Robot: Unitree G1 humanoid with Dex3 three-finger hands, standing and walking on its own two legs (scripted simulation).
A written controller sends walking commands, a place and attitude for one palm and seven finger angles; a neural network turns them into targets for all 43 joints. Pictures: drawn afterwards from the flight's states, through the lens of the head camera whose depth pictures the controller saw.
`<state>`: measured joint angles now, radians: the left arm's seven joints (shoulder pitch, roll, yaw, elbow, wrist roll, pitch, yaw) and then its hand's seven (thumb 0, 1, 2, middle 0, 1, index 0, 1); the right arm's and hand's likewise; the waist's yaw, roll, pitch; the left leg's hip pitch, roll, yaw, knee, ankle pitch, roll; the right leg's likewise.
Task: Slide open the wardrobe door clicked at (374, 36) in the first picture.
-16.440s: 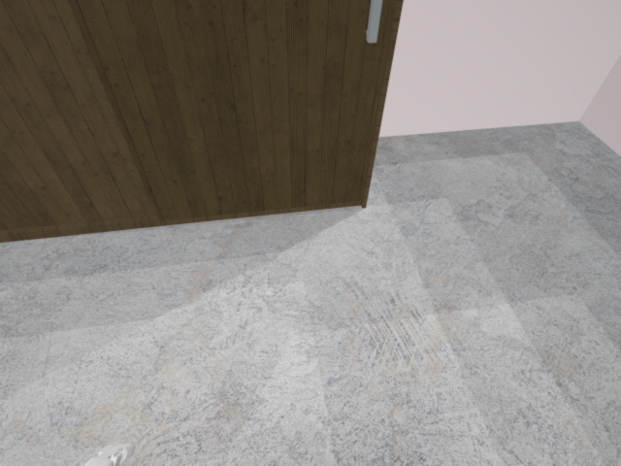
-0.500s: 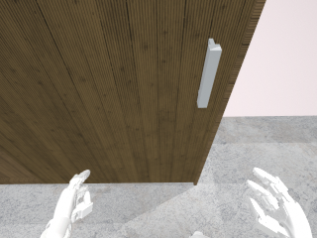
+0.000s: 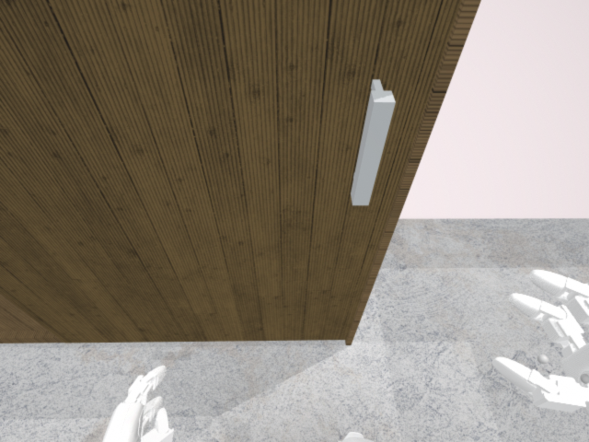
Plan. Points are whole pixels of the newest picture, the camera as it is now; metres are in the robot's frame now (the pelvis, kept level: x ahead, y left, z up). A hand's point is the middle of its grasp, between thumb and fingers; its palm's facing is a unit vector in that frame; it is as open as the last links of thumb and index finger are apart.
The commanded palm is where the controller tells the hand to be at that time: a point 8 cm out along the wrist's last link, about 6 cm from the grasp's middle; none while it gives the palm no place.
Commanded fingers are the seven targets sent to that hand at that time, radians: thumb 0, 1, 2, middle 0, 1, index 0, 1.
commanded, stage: raise the hand with hooked fingers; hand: right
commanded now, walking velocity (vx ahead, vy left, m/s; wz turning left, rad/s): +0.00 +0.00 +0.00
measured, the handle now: (367, 146) +0.50 -0.07 +0.14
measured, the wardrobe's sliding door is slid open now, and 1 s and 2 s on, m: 0.00 0.00 0.00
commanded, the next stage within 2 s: move the hooked fingers beside the handle in 1.22 s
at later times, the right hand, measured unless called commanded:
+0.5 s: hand out of the picture +0.23 -0.29 +0.12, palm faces -0.03 +1.00 -0.07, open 13.8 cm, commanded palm +0.21 -0.34 +0.14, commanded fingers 0.00 0.50 -0.30 0.30 1.20 0.30 1.20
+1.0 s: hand out of the picture +0.25 -0.30 +0.16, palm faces -0.01 +1.00 -0.07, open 14.0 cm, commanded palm +0.22 -0.34 +0.17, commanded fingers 0.00 0.50 -0.30 0.30 1.20 0.30 1.20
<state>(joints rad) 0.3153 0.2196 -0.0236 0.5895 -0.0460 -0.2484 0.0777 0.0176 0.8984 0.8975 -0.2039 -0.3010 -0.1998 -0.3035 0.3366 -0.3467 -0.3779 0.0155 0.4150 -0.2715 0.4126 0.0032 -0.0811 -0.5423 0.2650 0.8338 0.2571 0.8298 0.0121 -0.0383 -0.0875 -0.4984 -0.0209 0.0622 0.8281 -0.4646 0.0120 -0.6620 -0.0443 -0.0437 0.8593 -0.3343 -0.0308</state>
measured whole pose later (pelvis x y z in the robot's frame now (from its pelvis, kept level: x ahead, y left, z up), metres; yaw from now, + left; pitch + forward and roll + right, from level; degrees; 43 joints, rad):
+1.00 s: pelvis -0.01 -0.01 +0.03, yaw -1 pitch +0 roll +2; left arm 0.27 0.28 -0.07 0.60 -0.07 -0.25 0.10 0.02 0.90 0.90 -0.20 -0.30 -0.20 -0.30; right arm -0.01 -0.48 -0.46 0.22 0.37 -0.03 0.54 -0.02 0.49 -0.30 0.31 1.20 0.30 1.20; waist -0.01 -0.04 -0.01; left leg -0.23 0.00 0.07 0.56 -0.33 -0.01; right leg -0.40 -0.01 -0.04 0.60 -0.21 -0.05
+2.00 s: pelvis +0.01 -0.01 +0.03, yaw -1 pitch +2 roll +1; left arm 0.25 0.26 -0.05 0.60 -0.07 -0.20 0.10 0.02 0.90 0.90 -0.20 -0.30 -0.20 -0.30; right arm -0.14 -0.37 -0.29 0.22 0.31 0.00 0.40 -0.02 0.50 -0.30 0.30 1.20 0.30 1.20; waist 0.00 -0.04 -0.04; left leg -0.25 0.01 0.05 0.59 -0.38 0.00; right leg -0.41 -0.01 -0.06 0.62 -0.25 -0.04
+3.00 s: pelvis +0.01 +0.01 +0.02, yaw +0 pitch +6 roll +0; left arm 0.31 0.26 -0.03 0.65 -0.06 -0.05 0.06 0.01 0.90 0.90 -0.20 -0.30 -0.20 -0.30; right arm -0.59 -0.33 -0.24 0.74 0.21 -0.14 0.23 -0.02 0.49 -0.30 0.30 1.20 0.30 1.20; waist 0.07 -0.02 -0.04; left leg -0.35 -0.02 0.04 0.65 -0.40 0.03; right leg -0.49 -0.03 -0.06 0.65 -0.26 -0.02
